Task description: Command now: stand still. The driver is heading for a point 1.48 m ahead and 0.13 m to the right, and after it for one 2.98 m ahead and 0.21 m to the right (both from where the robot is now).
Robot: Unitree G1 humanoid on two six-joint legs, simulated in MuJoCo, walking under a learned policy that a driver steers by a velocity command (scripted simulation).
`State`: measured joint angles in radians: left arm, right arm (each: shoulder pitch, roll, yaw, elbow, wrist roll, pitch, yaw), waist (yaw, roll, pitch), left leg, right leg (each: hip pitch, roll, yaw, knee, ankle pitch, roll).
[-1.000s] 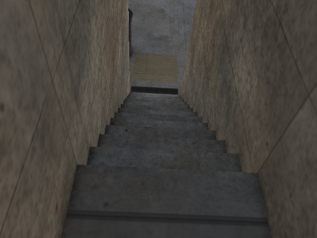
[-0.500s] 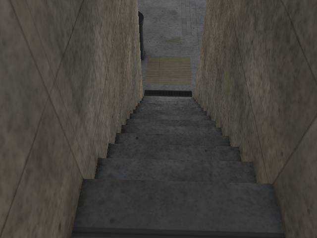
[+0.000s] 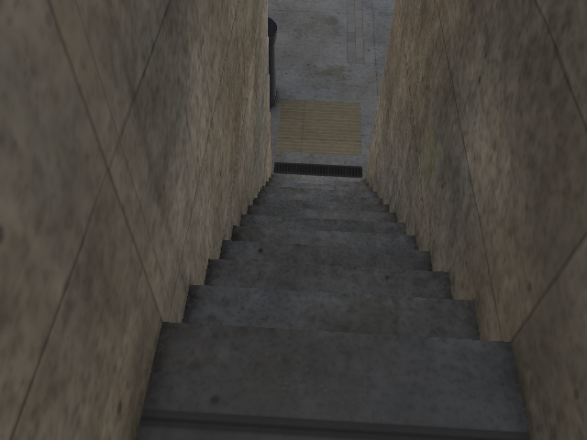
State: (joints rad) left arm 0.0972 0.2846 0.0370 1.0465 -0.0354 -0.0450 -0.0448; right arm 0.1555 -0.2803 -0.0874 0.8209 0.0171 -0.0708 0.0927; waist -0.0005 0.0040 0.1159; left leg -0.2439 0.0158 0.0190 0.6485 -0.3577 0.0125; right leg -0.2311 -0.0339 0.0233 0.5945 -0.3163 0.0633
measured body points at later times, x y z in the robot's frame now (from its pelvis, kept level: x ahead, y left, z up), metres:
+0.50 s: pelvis +0.00 +0.00 +0.01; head +0.03 +0.00 +0.45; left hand +0.12 +0.27 -0.13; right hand +0.14 -0.29 -0.09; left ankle +0.00 +0.11 -0.73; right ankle +0.00 -0.16 -0.73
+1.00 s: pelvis +0.03 -0.02 +0.01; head +0.05 -0.01 +0.46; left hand +0.13 +0.28 -0.13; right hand +0.07 -0.32 -0.11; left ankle +0.00 +0.11 -0.73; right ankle +0.02 -0.15 -0.72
